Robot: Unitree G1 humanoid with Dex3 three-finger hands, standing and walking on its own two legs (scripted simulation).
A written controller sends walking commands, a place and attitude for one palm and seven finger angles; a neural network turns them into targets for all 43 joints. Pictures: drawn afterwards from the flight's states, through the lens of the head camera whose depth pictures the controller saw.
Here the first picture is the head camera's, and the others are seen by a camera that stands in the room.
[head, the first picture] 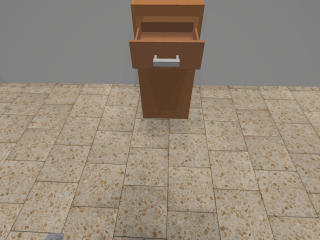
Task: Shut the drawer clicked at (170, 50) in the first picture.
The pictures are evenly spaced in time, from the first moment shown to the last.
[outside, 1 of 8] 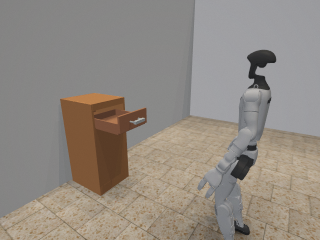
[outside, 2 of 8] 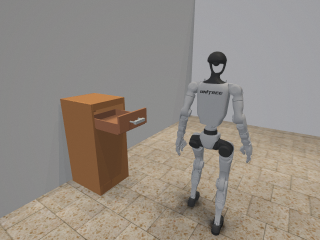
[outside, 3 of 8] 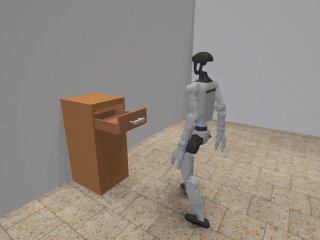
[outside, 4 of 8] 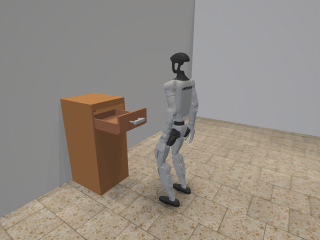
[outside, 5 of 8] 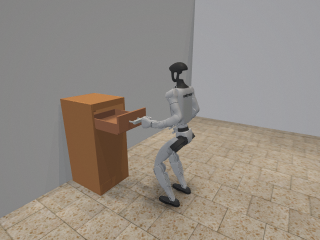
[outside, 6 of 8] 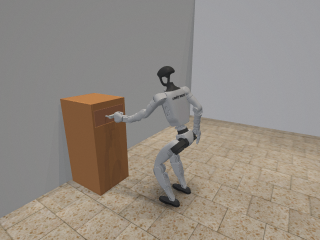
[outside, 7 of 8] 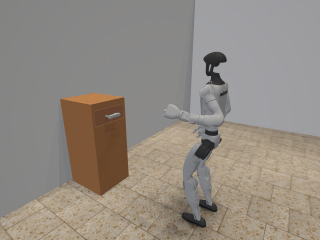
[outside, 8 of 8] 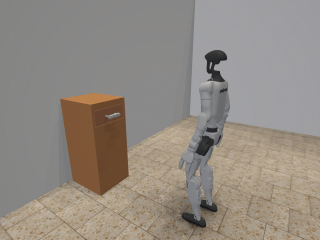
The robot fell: no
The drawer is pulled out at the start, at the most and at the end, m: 0.29 0.29 0.00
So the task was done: yes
